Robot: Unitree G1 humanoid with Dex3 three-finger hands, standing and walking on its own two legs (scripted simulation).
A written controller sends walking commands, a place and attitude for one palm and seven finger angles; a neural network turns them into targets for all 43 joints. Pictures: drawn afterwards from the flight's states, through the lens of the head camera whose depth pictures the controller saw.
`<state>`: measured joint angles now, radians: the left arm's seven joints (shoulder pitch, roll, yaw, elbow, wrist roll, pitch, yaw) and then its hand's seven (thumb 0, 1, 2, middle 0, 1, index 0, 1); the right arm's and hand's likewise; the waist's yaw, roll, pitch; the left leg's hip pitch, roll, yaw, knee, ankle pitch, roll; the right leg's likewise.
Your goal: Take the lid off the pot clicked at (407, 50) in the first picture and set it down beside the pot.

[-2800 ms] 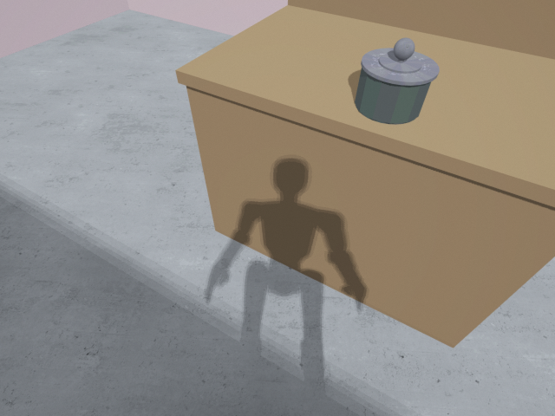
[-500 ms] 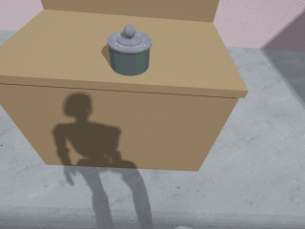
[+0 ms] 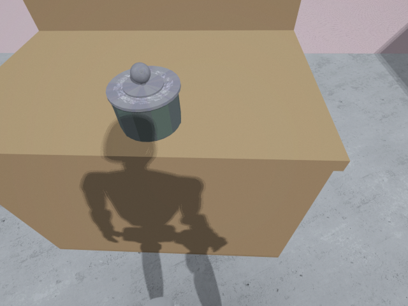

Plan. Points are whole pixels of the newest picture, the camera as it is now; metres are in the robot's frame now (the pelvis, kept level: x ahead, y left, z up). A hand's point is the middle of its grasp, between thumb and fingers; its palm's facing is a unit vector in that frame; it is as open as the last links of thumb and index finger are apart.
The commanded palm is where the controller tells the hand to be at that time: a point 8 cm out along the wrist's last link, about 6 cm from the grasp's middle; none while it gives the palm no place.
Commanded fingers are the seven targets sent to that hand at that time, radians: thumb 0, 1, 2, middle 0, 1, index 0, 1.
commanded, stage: come to a stop and stand still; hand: left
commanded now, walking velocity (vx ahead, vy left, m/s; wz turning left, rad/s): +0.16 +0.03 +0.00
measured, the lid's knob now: (140, 72) +0.57 +0.17 +0.17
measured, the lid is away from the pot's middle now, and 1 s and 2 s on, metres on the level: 0.00 0.00 0.00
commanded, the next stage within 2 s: look again from close up in 1.38 s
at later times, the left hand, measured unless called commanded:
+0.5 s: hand out of the picture +0.08 +0.20 -0.18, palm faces +0.05 -0.96 -0.28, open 7.4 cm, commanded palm none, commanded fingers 0.00 0.90 0.90 -0.20 -0.30 -0.20 -0.30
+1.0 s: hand out of the picture +0.06 +0.20 -0.18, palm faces +0.00 -0.97 -0.25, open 7.4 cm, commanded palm none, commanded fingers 0.00 0.90 0.90 -0.20 -0.30 -0.20 -0.30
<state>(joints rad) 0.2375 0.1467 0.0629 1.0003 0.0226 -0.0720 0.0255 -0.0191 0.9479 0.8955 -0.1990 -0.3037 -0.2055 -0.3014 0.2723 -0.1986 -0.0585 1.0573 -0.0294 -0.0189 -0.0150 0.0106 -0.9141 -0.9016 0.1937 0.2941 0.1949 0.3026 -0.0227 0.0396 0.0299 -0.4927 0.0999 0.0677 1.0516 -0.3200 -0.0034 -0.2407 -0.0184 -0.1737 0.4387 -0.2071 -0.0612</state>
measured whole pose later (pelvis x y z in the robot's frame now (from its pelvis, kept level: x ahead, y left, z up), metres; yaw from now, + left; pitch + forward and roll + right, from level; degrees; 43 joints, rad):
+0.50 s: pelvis +0.05 +0.00 -0.01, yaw -2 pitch -1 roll +1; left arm 0.24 0.20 0.06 0.99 0.01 0.04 0.04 0.01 0.90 0.90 -0.20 -0.30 -0.20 -0.30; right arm 0.07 -0.14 -0.03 0.97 -0.03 0.04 -0.03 0.01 -0.91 -0.90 0.20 0.30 0.20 0.30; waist 0.03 0.01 0.10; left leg -0.36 0.07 0.09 0.51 -0.14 -0.01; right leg -0.37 -0.03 0.00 0.89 -0.50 0.02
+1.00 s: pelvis +0.03 +0.01 -0.01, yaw -1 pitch +0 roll +0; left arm 0.25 0.20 0.00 1.01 0.01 0.01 0.04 0.01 0.90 0.90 -0.20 -0.30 -0.21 -0.30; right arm 0.26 -0.22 -0.04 1.00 -0.03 0.02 -0.02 0.01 -0.91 -0.90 0.19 0.29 0.19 0.30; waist 0.01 0.00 0.06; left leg -0.21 0.00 0.01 0.56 -0.35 0.00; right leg -0.29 -0.06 -0.01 0.58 -0.28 0.03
